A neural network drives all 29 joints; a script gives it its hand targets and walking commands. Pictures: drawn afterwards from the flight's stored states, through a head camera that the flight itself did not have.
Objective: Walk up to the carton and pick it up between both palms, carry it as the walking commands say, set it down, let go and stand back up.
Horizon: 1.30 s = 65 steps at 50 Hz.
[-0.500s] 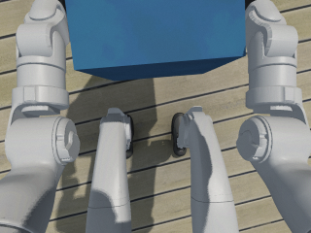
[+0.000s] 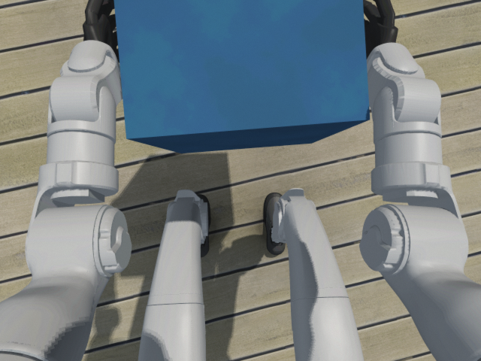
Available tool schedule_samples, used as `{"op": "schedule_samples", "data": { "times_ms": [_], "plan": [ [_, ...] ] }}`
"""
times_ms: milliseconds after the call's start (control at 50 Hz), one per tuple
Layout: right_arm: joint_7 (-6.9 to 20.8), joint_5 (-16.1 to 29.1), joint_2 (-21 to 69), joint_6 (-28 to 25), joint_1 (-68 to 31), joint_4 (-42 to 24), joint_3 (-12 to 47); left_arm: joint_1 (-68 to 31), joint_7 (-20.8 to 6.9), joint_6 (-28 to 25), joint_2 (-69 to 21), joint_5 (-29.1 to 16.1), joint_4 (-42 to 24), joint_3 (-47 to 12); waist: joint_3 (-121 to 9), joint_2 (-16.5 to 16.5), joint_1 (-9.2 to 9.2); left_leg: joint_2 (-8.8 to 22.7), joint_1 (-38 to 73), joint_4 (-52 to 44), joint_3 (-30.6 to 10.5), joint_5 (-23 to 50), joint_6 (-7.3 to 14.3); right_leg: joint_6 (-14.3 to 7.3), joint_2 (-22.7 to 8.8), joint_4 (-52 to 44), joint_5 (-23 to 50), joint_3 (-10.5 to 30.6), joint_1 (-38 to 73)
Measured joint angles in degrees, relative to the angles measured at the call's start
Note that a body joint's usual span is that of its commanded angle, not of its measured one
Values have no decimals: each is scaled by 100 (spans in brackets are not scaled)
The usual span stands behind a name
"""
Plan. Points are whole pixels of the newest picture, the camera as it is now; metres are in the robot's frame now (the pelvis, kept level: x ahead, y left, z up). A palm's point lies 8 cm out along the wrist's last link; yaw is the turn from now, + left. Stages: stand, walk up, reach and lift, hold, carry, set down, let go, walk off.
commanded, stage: reach and lift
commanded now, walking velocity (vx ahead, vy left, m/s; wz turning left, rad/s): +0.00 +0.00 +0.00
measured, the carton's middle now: (240, 61) +0.52 +0.00 -0.11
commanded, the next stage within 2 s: none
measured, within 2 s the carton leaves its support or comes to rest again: neither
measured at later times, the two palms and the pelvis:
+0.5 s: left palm (48, 10) +0.49 +0.19 +0.07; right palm (439, 11) +0.48 -0.17 +0.07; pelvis +0.07 +0.00 +0.07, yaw +0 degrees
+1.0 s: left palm out of the picture +0.46 +0.19 +0.14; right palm out of the picture +0.46 -0.17 +0.14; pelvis +0.13 +0.00 +0.13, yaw +1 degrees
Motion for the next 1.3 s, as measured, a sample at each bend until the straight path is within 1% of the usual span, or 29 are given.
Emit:
{"op": "schedule_samples", "data": {
  "times_ms": [160,300,340,420,520,560,660,880,1060,1160,1300],
  "plan": [
    [65,-119,98,-4,310,2,0,326,-29,-7,-120,95,-5,1,-353,5,0,-3,330,-499,-4,143,0,0,13,-514,153,0,336],
    [175,-261,269,-9,962,120,-6,996,-65,-19,-398,260,80,36,-1416,23,0,-3,334,-979,-7,219,0,0,22,-1000,236,0,341],
    [281,-384,362,-22,1244,231,-68,1306,-87,-17,-530,341,135,75,-1904,31,0,-3,336,-1158,-6,227,0,0,23,-1180,246,0,342],
    [423,-648,603,-29,1824,449,-236,1936,-226,37,-767,660,240,182,-2954,37,0,-3,411,-1553,-4,229,0,0,25,-1573,248,0,415],
    [636,-1048,807,-31,2283,463,-369,2390,-419,64,-969,967,239,376,-3488,40,0,-3,953,-2044,1,230,0,0,25,-2063,247,0,956],
    [686,-1137,882,-31,2455,451,-419,2556,-501,66,-1035,1098,232,434,-3539,42,0,-3,1258,-2247,3,233,0,0,25,-2269,250,0,1262],
    [749,-1206,1061,-23,3002,190,-419,3056,-592,59,-1181,1198,49,435,-3566,42,0,-3,2008,-2815,7,301,0,0,25,-2860,331,0,2025],
    [947,-1206,1430,-11,4043,-703,-419,4119,-731,93,-1515,1199,-886,435,-3401,46,0,-3,3401,-3951,13,583,0,0,25,-4092,661,0,3464],
    [980,-1207,1457,302,4146,-1018,-412,4210,-757,334,-1587,1199,-1108,435,-3128,55,0,-2,4267,-4368,14,678,0,1,26,-4572,787,0,4361],
    [1002,-1207,1481,460,4350,-1325,-229,4457,-792,523,-1658,1199,-1511,435,-3089,55,0,-2,4657,-4623,13,769,0,8,26,-4865,898,0,4770],
    [1003,-1207,1521,711,4446,-1543,-139,4581,-834,833,-1673,1199,-1821,435,-2953,55,0,-2,5071,-4765,11,822,0,22,26,-5034,966,0,5197]
  ]
}}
